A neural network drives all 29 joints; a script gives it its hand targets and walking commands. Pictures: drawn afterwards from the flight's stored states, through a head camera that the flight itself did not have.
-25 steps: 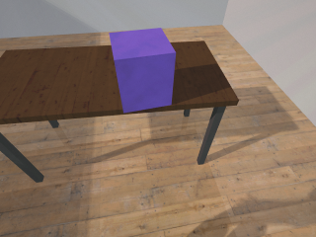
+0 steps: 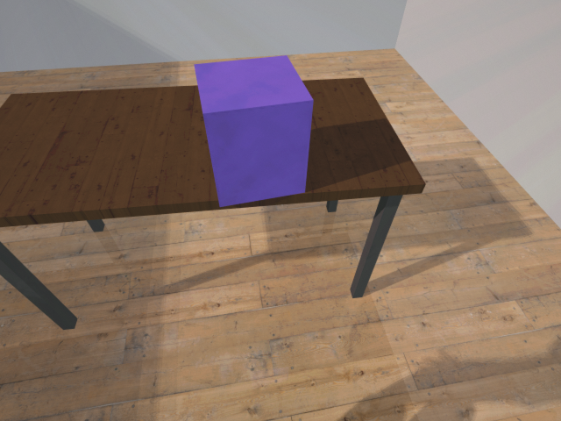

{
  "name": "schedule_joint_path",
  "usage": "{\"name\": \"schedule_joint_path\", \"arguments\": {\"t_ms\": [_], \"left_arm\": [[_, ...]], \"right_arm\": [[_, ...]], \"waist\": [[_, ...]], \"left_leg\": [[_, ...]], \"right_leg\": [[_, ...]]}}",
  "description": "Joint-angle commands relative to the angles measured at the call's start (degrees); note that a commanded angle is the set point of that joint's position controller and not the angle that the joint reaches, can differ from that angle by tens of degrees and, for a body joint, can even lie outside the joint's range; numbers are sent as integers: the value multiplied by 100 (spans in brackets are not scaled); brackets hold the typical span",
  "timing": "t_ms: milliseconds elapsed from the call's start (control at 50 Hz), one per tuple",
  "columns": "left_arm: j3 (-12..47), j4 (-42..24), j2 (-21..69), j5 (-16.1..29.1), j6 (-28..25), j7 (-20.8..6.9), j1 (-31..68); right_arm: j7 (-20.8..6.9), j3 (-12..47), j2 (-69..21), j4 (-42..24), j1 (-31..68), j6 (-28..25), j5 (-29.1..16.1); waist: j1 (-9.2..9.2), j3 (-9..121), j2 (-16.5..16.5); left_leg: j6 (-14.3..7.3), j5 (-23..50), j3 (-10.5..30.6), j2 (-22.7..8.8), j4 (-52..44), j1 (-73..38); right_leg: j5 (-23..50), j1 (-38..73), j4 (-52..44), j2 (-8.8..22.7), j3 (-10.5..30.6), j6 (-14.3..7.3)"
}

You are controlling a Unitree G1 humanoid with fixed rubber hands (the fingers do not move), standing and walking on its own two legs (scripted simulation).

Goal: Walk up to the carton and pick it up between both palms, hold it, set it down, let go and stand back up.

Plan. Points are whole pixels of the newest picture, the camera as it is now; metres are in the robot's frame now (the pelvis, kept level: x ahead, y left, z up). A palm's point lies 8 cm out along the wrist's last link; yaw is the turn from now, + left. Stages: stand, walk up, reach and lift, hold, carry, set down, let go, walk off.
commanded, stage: walk up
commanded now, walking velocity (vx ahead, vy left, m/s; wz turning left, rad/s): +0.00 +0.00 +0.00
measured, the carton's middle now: (252, 132) +0.71 +0.07 +0.01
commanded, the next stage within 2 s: none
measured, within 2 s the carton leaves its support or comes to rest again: neither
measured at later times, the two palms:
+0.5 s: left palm out of the picture +0.10 +0.33 -0.13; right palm out of the picture +0.06 -0.21 -0.10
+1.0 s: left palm (104, 329) +0.28 +0.31 -0.10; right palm (402, 317) +0.31 -0.22 -0.12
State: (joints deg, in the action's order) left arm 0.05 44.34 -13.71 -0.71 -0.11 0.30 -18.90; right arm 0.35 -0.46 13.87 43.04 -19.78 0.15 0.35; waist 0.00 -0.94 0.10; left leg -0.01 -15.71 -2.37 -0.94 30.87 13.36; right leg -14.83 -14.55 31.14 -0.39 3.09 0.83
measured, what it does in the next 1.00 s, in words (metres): walks ahead: left foot, then right foot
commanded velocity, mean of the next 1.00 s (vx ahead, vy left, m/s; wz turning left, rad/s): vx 0.00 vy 0.00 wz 0.00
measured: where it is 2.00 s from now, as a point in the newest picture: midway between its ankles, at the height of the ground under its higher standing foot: (258, 396)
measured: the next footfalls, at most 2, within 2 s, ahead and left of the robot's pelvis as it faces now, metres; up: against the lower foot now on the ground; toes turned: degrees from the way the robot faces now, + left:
left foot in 0.34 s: +0.11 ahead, +0.16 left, +0.00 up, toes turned +3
right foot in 0.74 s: +0.31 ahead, -0.07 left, +0.00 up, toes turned -1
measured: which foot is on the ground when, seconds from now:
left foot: down 0.00-0.18, up 0.20-0.32, down 0.34-0.76, up 0.78-1.00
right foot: down 0.00-0.36, up 0.38-0.72, down 0.74-1.00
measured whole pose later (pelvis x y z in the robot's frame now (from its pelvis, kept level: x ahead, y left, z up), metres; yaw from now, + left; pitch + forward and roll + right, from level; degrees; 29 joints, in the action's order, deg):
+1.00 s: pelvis +0.26 +0.04 +0.00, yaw +4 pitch -3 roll -1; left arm -0.7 41.4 -14.6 -2.6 -2.7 0.8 -21.6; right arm -1.9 -2.7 16.2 40.9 -23.4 0.3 2.4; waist -0.8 -5.7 -3.1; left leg 1.5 -20.3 1.1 -3.6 59.6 28.4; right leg -15.2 -10.5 29.2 1.0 -5.3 -1.1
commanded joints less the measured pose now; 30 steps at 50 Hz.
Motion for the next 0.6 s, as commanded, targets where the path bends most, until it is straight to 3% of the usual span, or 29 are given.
{"name": "schedule_joint_path", "arguments": {"t_ms": [0,60,80,100,120,140,160,180,200,240,260,280,300,320,340,360,380,400,420,460,520,580], "left_arm": [[-254,-453,-749,0,-131,55,-72],[-254,-426,-753,-5,-128,52,-101],[-461,-496,-841,-233,-167,1,-562],[-541,-508,-964,-287,-168,-19,-548],[-598,-488,-1044,-300,-169,-31,-653],[-631,-396,-1136,-288,-187,-26,-847],[-685,-384,-1473,-244,-213,12,-839],[-692,-360,-1464,-300,-227,47,-736],[-647,-342,-1309,-324,-250,66,-722],[-615,-340,-1283,-331,-241,76,-399],[-593,-388,-1260,-286,-219,51,-79],[-560,-452,-1239,-233,-188,10,341],[-482,-515,-1042,-219,-141,-21,539],[-325,-559,-564,-195,-110,-48,353],[-140,-794,-39,-131,-118,-66,118],[-317,-841,-584,-190,-35,-42,-27],[-374,-834,-833,-215,6,-71,40],[-419,-767,-889,-207,-15,-110,109],[-402,-734,-812,-183,-77,-138,69],[-405,-666,-715,-187,-143,-215,-222],[-361,-812,-552,-160,-134,-275,47],[-334,-1008,-427,-182,-168,-266,395]], "right_arm": [[46,-246,786,-459,-153,-126,-11],[44,-236,750,-459,-118,-128,-15],[-58,-432,870,-403,-572,-127,207],[-108,-453,880,-422,-562,-111,229],[-148,-448,795,-489,-497,-109,261],[-178,-411,669,-611,-355,-128,262],[-194,-379,514,-769,-104,-152,254],[-208,-386,546,-825,-112,-168,305],[-203,-432,665,-841,-92,-178,262],[-234,-516,672,-839,-400,-225,202],[-263,-542,606,-775,-748,-262,188],[-275,-578,541,-639,-1274,-310,182],[-219,-667,624,-432,-1866,-354,185],[-141,-764,918,-271,-2308,-368,249],[-47,-793,1437,-427,-2327,-379,367],[27,-793,1597,-380,-2003,-282,339],[46,-705,1396,-419,-1727,-269,272],[36,-607,1216,-406,-1519,-284,257],[32,-539,1179,-447,-1421,-303,278],[56,-501,1164,-347,-1166,-320,224],[23,-393,935,-125,-1217,-357,167],[-14,-373,963,-15,-1399,-366,158]], "waist": [[14,-197,23],[-8,-120,-3],[-33,325,-132],[-33,-186,-18],[-122,-525,241],[-254,-673,442],[-332,-1159,958],[-339,-1164,994],[-361,-989,831],[-155,-623,816],[56,-480,864],[388,-335,822],[708,-196,417],[870,-66,-637],[795,-202,-1696],[553,-754,-766],[394,-1218,-370],[358,-1465,-257],[341,-1347,-393],[222,-911,-706],[236,-875,-861],[336,-852,-867]], "left_leg": [[-193,152,633,-463,-708,76],[-196,160,624,-466,-732,79],[-387,-2328,600,-259,-330,195],[-394,-2789,721,-252,-195,912],[-345,-2766,635,-159,86,1421],[-239,-2047,313,14,669,1793],[-131,-1065,68,13,1338,2206],[-128,-1057,367,-305,1454,2362],[-69,-1204,455,-335,1539,2437],[-83,-1237,511,-396,1093,1662],[-122,-805,354,-287,684,837],[-168,-151,65,-77,141,-401],[-141,99,-128,252,-103,-1514],[-226,-641,658,-127,-497,-2204],[-679,-2979,3434,-1634,-1831,-1818],[-1369,-4165,4564,-2326,-2363,-769],[-1532,-3923,4439,-2229,-2421,-346],[-1432,-3027,3704,-1967,-2222,-202],[-1356,-1717,3004,-1690,-1988,-354],[-1224,-1343,2265,-1373,-2024,-54],[-1177,-400,1489,-1031,-1852,-163],[-1130,436,1212,-970,-1550,-289]], "right_leg": [[432,-191,-577,438,489,-196],[508,-119,-547,433,445,-185],[-2243,194,-454,385,568,-480],[-3029,83,-619,577,960,-645],[-3462,99,-957,848,1383,-828],[-3501,343,-1401,1252,1976,-1091],[-3503,230,-1929,1849,2734,-1511],[-3006,408,-1974,2109,2871,-1701],[-2688,572,-1967,2085,2754,-1689],[-2403,309,-1762,1837,2103,-1417],[-2250,-162,-1564,1540,1577,-1204],[-2273,-951,-1162,1126,929,-959],[-2426,-1703,-244,633,364,-725],[-2391,-2449,1312,98,-334,-444],[-2207,-3184,2859,-303,-657,-86],[-2107,-3016,3238,158,-20,-167],[-1564,-3065,3495,399,87,-146],[-1114,-3066,3457,494,81,-135],[-860,-2948,3192,542,10,-106],[-520,-2202,2662,560,-148,-28],[-121,-1879,1821,446,-403,53],[285,-1567,983,326,-601,-12]]}}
